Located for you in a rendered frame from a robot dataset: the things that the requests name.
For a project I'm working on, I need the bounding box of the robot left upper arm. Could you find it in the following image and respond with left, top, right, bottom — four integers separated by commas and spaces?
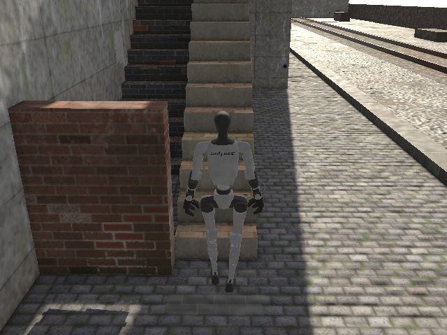
191, 141, 208, 181

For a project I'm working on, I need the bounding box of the robot shin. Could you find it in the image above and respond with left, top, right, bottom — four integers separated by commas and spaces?
206, 230, 218, 275
228, 234, 242, 283

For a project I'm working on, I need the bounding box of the right robot hand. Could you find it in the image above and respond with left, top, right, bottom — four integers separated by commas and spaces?
248, 198, 264, 214

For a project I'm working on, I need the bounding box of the robot right upper arm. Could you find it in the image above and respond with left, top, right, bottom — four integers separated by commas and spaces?
237, 141, 255, 180

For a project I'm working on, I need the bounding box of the robot right forearm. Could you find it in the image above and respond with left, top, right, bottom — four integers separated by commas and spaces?
249, 170, 262, 200

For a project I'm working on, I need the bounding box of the robot left forearm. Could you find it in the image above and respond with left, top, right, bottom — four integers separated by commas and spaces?
185, 170, 198, 201

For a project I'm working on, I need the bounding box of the left robot hand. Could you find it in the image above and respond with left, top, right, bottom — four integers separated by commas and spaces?
183, 199, 200, 216

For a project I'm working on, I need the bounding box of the left robot shin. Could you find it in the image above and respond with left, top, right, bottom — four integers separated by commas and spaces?
206, 230, 218, 275

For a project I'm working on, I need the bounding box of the right robot shin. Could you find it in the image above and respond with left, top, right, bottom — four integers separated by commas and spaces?
228, 234, 242, 283

